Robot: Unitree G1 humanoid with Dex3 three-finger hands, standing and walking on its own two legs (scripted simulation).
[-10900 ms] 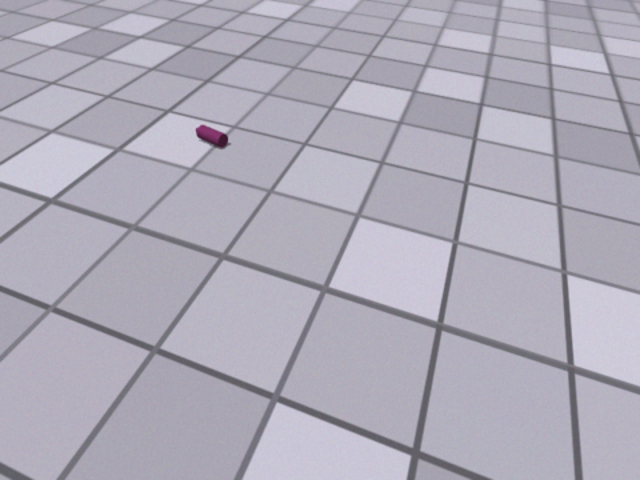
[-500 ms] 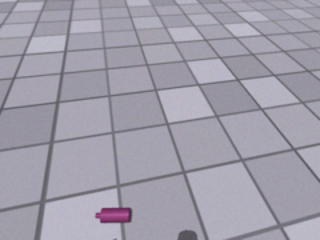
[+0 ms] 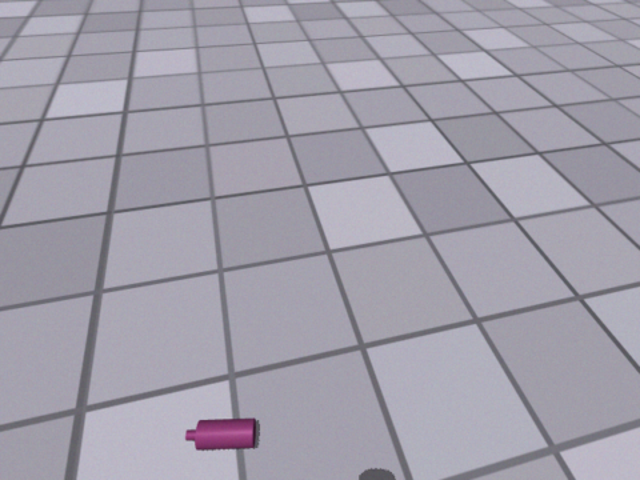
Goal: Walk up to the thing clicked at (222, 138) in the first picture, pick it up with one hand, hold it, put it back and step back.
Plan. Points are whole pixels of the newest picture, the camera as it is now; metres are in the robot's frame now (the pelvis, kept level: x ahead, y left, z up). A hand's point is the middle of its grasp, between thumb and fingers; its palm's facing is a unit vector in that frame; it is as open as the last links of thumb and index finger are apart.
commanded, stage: walk up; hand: left
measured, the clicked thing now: (220, 434) +0.42 +0.26 -0.75
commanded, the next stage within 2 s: stand in 0.54 s
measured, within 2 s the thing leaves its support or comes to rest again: neither
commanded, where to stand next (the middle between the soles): +0.03 +0.00 m, yaw +1 degrees
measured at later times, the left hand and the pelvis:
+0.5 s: hand out of the picture +0.06 +0.25 -0.16, palm faces -0.01 -0.95 -0.32, open 7.4 cm; pelvis -0.01 +0.01 +0.00, yaw -1 degrees
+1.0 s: hand out of the picture +0.07 +0.27 -0.15, palm faces -0.02 -0.93 -0.36, open 7.4 cm; pelvis +0.00 +0.01 +0.00, yaw +0 degrees
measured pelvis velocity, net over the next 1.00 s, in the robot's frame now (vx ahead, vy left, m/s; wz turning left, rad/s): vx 0.00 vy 0.01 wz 0.01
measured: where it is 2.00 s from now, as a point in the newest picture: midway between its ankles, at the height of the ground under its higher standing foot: outside the picture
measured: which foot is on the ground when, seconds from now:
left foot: down 0.00-1.00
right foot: down 0.00-1.00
